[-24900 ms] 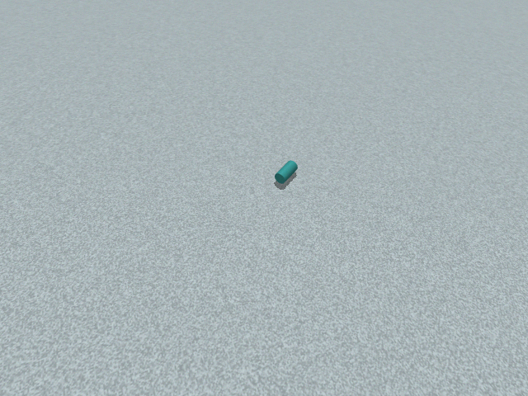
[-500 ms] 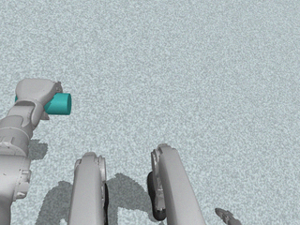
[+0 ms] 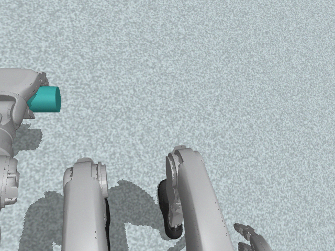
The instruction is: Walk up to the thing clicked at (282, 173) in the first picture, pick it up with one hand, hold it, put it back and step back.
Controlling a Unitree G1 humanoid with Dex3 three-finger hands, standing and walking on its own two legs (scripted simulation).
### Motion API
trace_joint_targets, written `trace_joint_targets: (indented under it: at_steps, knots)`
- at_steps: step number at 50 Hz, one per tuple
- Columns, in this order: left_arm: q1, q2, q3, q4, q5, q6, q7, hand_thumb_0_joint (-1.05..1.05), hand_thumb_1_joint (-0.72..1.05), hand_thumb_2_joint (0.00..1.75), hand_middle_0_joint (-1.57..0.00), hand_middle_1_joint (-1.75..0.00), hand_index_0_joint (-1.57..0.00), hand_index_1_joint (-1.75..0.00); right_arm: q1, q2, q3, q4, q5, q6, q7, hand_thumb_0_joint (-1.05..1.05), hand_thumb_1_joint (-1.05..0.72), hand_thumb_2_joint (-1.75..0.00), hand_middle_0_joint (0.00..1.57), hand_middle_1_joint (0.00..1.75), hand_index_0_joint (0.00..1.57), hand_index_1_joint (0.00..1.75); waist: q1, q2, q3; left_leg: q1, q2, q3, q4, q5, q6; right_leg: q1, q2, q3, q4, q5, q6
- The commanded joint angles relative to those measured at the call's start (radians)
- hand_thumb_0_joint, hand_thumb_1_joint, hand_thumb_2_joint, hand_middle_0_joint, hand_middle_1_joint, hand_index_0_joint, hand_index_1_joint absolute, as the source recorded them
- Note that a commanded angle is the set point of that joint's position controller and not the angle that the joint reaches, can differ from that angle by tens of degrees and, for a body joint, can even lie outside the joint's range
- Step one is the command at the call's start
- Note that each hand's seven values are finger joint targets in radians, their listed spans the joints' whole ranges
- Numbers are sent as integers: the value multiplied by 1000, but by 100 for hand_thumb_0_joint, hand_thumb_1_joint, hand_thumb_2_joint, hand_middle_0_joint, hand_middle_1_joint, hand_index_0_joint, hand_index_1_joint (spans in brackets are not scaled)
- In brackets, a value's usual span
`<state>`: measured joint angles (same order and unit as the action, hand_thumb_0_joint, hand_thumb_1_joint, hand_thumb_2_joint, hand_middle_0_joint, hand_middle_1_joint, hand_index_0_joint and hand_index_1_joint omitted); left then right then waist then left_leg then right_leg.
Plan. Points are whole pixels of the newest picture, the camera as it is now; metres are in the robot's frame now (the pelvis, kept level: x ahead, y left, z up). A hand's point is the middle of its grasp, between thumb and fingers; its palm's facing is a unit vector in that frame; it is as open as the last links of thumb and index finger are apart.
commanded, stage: crouch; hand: left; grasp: from above
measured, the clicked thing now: (28, 99) +0.48 +0.27 -0.18
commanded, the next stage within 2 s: lower in 0.46 s
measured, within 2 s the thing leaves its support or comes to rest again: neither
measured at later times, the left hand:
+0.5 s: hand (30, 100) +0.48 +0.28 -0.21, palm faces -0.47 +0.01 -0.88, open 9.5 cm
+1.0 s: hand (37, 106) +0.48 +0.28 -0.26, palm faces -0.48 -0.02 -0.88, open 9.5 cm
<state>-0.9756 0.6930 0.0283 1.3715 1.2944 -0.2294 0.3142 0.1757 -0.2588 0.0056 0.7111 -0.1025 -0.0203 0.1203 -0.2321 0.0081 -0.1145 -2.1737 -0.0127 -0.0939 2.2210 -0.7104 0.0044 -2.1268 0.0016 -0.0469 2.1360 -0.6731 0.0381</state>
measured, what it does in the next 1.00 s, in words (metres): lowers itself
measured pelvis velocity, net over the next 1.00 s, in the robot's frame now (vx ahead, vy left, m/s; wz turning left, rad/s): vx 0.00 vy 0.00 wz -0.07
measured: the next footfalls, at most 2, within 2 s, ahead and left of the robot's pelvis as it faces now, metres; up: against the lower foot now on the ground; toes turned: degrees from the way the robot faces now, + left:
none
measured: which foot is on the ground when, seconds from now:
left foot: down 0.00-1.00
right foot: down 0.00-1.00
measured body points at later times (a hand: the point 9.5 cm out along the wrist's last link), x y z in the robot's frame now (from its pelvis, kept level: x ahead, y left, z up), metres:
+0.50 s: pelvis -0.01 +0.00 -0.05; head +0.24 +0.06 +0.32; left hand +0.50 +0.28 -0.15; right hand +0.02 -0.27 -0.14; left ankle +0.07 +0.12 -0.36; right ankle +0.09 -0.13 -0.36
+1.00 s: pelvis +0.00 +0.00 -0.07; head +0.26 +0.08 +0.29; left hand +0.50 +0.28 -0.21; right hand +0.02 -0.28 -0.15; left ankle +0.07 +0.12 -0.36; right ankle +0.09 -0.13 -0.36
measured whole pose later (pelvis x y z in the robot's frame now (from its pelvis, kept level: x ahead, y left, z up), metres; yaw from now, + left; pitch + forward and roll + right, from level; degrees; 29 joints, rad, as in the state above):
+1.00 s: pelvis +0.00 +0.00 -0.07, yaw -4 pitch +34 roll -10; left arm -1.07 0.90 0.08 1.55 1.37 -0.31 0.41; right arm 0.17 -0.29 0.14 0.69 -0.17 -0.03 0.14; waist -0.32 -0.05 0.01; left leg -2.34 -0.02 -0.16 2.46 -0.72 -0.01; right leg -2.28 0.02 -0.10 2.33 -0.66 0.04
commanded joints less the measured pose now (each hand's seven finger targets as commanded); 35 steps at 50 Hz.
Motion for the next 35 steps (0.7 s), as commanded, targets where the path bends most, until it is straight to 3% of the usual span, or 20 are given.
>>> trace_joint_targets:
  at_steps: [1,8,9,12,15,21,22,24,25,27,31,35]
  knots:
    - [-338,251,48,-105,-2,-8,47,0,69,68,-100,-69,-104,-65,227,-240,-70,-15,-8,-4,-3,0,-92,-91,20,30,20,30,-14,276,-667,528,-7,39,-226,263,13,304,21,-66,-172,245,-77]
    - [-388,306,59,-90,3,-30,57,0,70,69,-101,-68,-104,-65,222,-247,-42,-15,-20,-4,-2,0,-91,-90,20,30,20,30,-36,275,-647,443,-14,55,-172,201,23,300,29,-72,-152,209,-72]
    - [-404,335,70,-96,7,-34,60,0,71,65,-100,-68,-105,-64,221,-251,-38,-11,-20,-5,-3,0,-92,-90,20,30,20,30,-31,289,-650,440,-12,53,-169,201,22,291,28,-74,-142,207,-72]
    - [-401,335,66,-83,11,-39,63,0,72,65,-101,-69,-105,-65,226,-252,-29,-14,-25,-7,0,0,-91,-90,20,30,20,30,-44,294,-650,434,-11,54,-147,208,23,295,35,-82,-130,215,-72]
    - [-404,370,75,-61,14,-43,69,0,70,64,-99,-68,-103,-63,216,-256,-19,-7,-27,-4,-3,0,-91,-90,20,30,20,30,-38,281,-640,382,-13,61,-131,185,28,301,38,-81,-123,199,-69]
    - [-393,356,59,-31,22,-37,70,0,72,66,-102,-67,-106,-64,223,-270,-10,-3,-28,-3,-3,0,-92,-90,20,30,20,30,-49,319,-606,419,-7,34,-132,200,14,227,33,-102,-85,206,-76]
    - [-430,362,59,-74,21,-41,70,0,73,67,-102,-67,-106,-64,220,-270,-10,-3,-29,-2,-2,0,-92,-90,20,30,20,30,-49,345,-638,434,-5,33,-128,217,12,232,35,-102,-79,222,-77]
    - [-419,360,50,-56,24,-40,66,0,72,66,-102,-66,-105,-63,221,-270,-10,-6,-25,2,-1,0,-92,-90,20,30,20,30,-53,333,-642,418,-8,35,-118,221,16,243,40,-105,-77,229,-75]
    - [-385,353,54,-16,21,-34,65,0,72,66,-102,-67,-105,-63,231,-275,-7,-5,-27,1,-1,0,-92,-91,20,30,20,30,-57,310,-598,413,-7,31,-120,219,14,227,32,-106,-77,225,-73]
    - [-414,359,48,-45,12,-37,62,0,72,65,-104,-64,-107,-62,214,-274,-3,-4,-27,1,-1,0,-92,-91,20,30,20,30,-52,338,-604,416,-5,27,-116,213,13,207,37,-108,-66,222,-78]
    - [-410,358,44,-15,12,-38,57,0,69,65,-104,-61,-106,-59,214,-276,4,-13,-30,1,1,0,-92,-90,20,30,20,30,-72,314,-559,368,-6,30,-101,183,17,203,35,-110,-68,199,-75]
    - [-405,380,46,-3,18,-57,61,0,69,64,-104,-61,-106,-59,209,-277,22,-11,-36,-1,2,0,-92,-90,20,30,20,30,-74,305,-579,363,-7,33,-68,221,21,229,41,-111,-56,232,-70]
